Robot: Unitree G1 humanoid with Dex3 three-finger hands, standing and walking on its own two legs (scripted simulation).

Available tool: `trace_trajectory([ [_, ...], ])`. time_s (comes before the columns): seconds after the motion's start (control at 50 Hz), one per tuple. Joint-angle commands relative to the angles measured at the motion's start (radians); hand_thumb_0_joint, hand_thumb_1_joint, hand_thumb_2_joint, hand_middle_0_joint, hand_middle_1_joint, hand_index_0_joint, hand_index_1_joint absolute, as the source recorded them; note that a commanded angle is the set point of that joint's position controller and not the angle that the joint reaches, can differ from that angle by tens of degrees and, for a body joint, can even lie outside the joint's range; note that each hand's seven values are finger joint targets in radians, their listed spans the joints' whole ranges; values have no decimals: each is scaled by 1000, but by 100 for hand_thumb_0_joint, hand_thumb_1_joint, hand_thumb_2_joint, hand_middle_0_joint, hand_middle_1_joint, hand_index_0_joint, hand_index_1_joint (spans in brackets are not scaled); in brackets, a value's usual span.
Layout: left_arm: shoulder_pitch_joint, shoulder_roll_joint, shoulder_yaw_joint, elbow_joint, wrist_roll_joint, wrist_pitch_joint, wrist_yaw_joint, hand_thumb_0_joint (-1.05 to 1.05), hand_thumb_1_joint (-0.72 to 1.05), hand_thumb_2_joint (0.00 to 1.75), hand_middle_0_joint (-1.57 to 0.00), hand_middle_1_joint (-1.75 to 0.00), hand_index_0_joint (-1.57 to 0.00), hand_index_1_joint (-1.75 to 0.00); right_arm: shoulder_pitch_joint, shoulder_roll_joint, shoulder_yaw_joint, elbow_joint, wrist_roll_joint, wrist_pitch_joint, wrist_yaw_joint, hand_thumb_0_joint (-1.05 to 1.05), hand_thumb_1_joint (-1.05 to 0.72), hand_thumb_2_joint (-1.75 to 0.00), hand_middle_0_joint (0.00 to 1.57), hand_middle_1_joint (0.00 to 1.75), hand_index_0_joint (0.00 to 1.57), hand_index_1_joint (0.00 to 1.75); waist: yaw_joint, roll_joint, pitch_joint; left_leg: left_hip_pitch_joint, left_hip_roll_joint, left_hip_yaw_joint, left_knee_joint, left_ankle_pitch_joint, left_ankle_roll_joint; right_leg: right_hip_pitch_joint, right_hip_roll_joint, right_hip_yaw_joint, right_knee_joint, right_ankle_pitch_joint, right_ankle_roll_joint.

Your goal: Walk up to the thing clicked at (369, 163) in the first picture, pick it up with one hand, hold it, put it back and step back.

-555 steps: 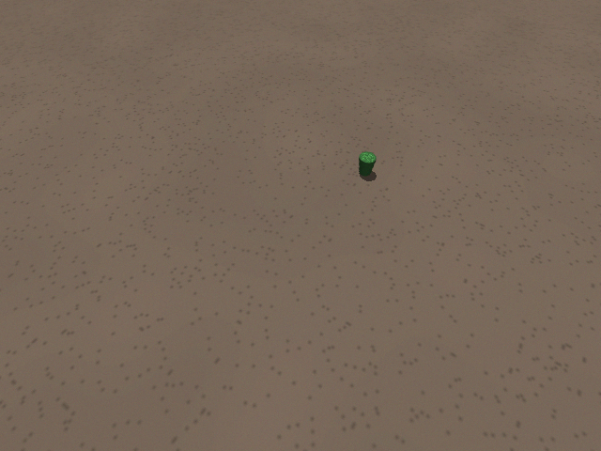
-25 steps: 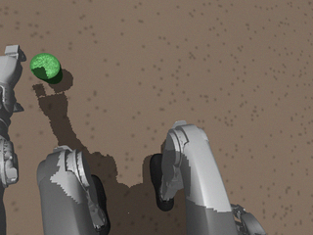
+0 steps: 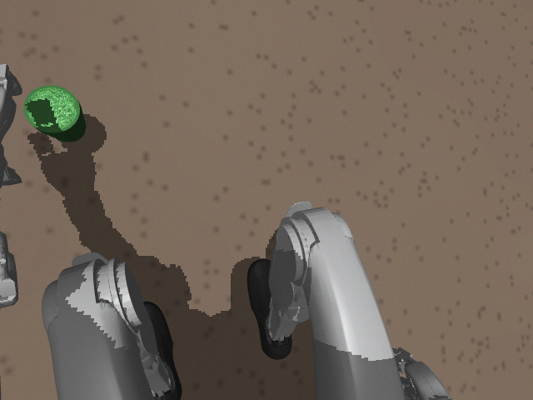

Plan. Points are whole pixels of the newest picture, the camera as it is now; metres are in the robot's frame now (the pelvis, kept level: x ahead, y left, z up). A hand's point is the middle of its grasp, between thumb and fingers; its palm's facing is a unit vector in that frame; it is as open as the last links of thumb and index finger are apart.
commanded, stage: rise first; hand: left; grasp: from above
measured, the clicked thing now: (61, 119) +0.56 +0.23 -0.29
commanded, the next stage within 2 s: approach in 1.72 s
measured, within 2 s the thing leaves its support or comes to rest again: neither
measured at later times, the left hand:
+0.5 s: hand out of the picture +0.51 +0.28 -0.18, palm faces -0.45 -0.05 -0.89, open 13.7 cm
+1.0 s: hand out of the picture +0.51 +0.28 -0.17, palm faces -0.46 -0.05 -0.89, open 13.7 cm
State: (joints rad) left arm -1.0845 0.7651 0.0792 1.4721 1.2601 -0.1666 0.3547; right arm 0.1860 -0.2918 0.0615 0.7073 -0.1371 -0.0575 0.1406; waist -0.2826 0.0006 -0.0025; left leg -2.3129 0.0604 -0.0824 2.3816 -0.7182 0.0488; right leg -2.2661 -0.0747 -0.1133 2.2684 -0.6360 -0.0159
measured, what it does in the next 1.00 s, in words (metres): stands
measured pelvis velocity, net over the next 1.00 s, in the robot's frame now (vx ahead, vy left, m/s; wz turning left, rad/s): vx -0.01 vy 0.00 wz -0.02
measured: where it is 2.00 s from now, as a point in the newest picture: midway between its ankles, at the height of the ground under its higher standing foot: (218, 348)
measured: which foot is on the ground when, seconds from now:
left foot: down 0.00-1.00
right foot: down 0.00-1.00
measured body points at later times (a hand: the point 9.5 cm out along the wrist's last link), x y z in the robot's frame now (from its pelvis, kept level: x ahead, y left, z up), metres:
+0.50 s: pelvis +0.00 +0.00 -0.01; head +0.27 +0.07 +0.35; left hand +0.53 +0.28 -0.13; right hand +0.01 -0.27 -0.10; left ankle +0.07 +0.11 -0.31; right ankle +0.11 -0.12 -0.31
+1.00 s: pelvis -0.01 +0.00 -0.01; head +0.26 +0.07 +0.35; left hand +0.53 +0.28 -0.12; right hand +0.00 -0.27 -0.09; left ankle +0.07 +0.11 -0.31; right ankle +0.11 -0.12 -0.31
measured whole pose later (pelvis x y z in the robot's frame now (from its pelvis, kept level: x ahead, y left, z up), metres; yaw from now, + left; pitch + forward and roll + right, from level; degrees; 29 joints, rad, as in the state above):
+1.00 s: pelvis -0.01 +0.00 -0.01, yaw -1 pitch +35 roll -10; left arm -1.13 0.84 0.06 1.48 1.27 -0.18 0.29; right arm 0.22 -0.30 0.12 0.67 -0.13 -0.04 0.15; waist -0.32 0.00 0.01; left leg -2.34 0.05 -0.10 2.40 -0.69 0.06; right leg -2.27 -0.07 -0.13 2.27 -0.61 -0.01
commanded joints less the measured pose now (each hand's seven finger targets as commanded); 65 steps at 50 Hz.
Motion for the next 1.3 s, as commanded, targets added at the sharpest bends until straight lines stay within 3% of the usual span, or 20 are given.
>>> trace_trajectory([
  [0.0,-350,242,9,-144,-9,-2,31,0,-52,97,-6,-110,-9,-106,251,-260,-73,3,1,3,-12,0,-91,-91,20,30,20,30,-40,295,-717,491,-48,32,-240,220,-15,396,71,-30,-209,207,-20],
  [0.06,-328,243,8,-129,-9,-3,30,0,-51,97,-6,-110,-10,-106,245,-259,-69,-1,3,3,-12,0,-91,-91,20,30,20,30,-31,324,-705,496,-48,24,-250,223,-22,374,69,-34,-193,205,-24],
  [0.1,-334,232,0,-125,-1,-3,27,0,-52,98,-7,-109,-9,-106,255,-259,-65,0,2,5,-12,0,-91,-91,20,30,20,30,-47,298,-713,497,-48,24,-239,232,-20,385,73,-37,-198,215,-21],
  [0.16,-327,253,8,-119,-4,0,27,0,-52,97,-6,-109,-10,-106,256,-261,-62,-3,4,4,-11,0,-91,-91,20,30,20,30,-36,315,-716,516,-47,23,-234,264,-22,381,72,-38,-186,238,-22],
  [0.22,-352,227,-7,-115,-1,-1,24,0,-52,98,-9,-109,-10,-107,259,-260,-53,-7,1,5,-6,0,-91,-91,20,30,20,30,-61,331,-697,511,-46,18,-232,263,-25,370,73,-43,-181,240,-23],
  [0.24,-384,259,7,-161,-5,-4,30,0,-50,97,-8,-109,-11,-106,259,-267,-55,-2,4,5,-9,0,-91,-91,20,30,20,30,-46,339,-724,523,-47,13,-235,267,-25,360,69,-43,-180,242,-24],
  [0.26,-378,279,17,-144,6,-2,32,0,-51,97,-8,-109,-11,-106,263,-268,-53,-7,2,5,-8,0,-91,-91,20,30,20,30,-54,355,-726,518,-47,13,-232,266,-26,366,69,-43,-176,241,-23],
  [0.34,-392,253,-3,-133,1,-2,23,0,-50,96,-9,-110,-11,-107,259,-263,-47,-13,1,8,-7,0,-91,-91,20,30,20,30,-68,340,-711,487,-49,22,-232,229,-21,372,75,-43,-188,214,-23],
  [0.4,-372,289,9,-122,4,1,19,0,-51,97,-9,-109,-11,-107,261,-267,-44,-17,1,8,-7,0,-91,-91,20,30,20,30,-53,339,-722,483,-50,25,-229,235,-21,391,74,-40,-188,216,-22],
  [0.54,-403,291,-2,-103,2,6,0,0,-51,97,-10,-108,-11,-106,271,-276,-29,-21,-1,9,-7,0,-91,-91,20,30,20,30,-84,338,-679,481,-46,18,-219,247,-19,379,73,-43,-192,231,-19],
  [0.6,-393,326,8,-110,3,3,-9,0,-51,97,-10,-107,-11,-105,274,-280,-26,-27,2,10,-4,0,-91,-91,20,30,20,30,-72,354,-694,486,-46,14,-226,259,-22,387,74,-45,-182,237,-21],
  [0.66,-394,315,2,-128,2,0,-18,0,-50,97,-11,-105,-12,-104,275,-278,-26,-30,1,13,-1,0,-91,-91,20,30,20,30,-79,364,-699,489,-45,10,-229,251,-24,387,75,-48,-184,231,-22],
  [0.7,-373,330,9,-139,5,0,-18,0,-50,97,-12,-104,-13,-104,272,-278,-28,-32,7,18,-3,0,-91,-91,20,30,20,30,-57,372,-720,498,-47,14,-238,253,-25,394,76,-47,-187,231,-23],
  [0.78,-373,316,1,-133,-4,2,-31,0,-50,97,-12,-103,-12,-103,274,-278,-24,-37,5,22,-1,0,-91,-91,20,30,20,30,-78,353,-680,483,-45,15,-230,256,-22,392,76,-46,-195,235,-20],
  [0.94,-402,285,-15,-146,0,-15,-26,0,-50,97,-13,-100,-13,-100,274,-279,-29,-29,10,20,-3,0,-91,-91,20,30,20,30,-80,376,-674,515,-45,-5,-255,222,-31,329,71,-54,-187,206,-25],
  [0.96,-414,318,1,-164,7,-16,-18,0,-52,99,-14,-98,-12,-100,268,-280,-28,-29,8,22,-4,0,-91,-91,20,30,20,30,-72,387,-693,517,-46,0,-253,225,-29,341,72,-52,-194,210,-24],
  [1.06,-420,285,-17,-144,6,-14,-15,0,-50,98,-16,-97,-14,-99,273,-273,-22,-30,5,17,-3,0,-91,-91,20,30,20,30,-87,370,-693,494,-49,14,-246,225,-23,371,75,-51,-201,212,-22],
  [1.18,-395,297,-17,-113,9,-4,-16,0,-49,97,-17,-96,-16,-98,266,-269,-16,-31,5,13,-3,0,-91,-91,20,30,20,30,-76,370,-681,482,-50,23,-242,231,-22,385,78,-45,-205,215,-24],
  [1.22,-396,321,-3,-101,15,2,-18,0,-48,96,-16,-96,-15,-98,275,-279,-19,-37,4,12,-4,0,-91,-91,20,30,20,30,-82,345,-673,487,-50,14,-245,226,-21,369,73,-47,-203,210,-22],
  [1.28,-419,302,-13,-110,7,-1,-25,0,-49,97,-16,-97,-14,-98,268,-280,-19,-40,5,10,-4,0,-91,-91,20,30,20,30,-88,350,-655,488,-48,3,-257,199,-22,340,71,-50,-204,189,-23],
])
